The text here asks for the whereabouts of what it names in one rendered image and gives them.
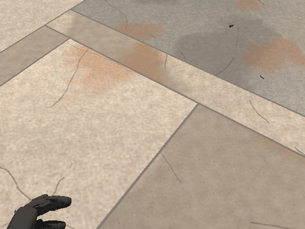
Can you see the left robot hand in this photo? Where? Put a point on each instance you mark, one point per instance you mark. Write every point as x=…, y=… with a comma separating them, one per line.
x=26, y=216

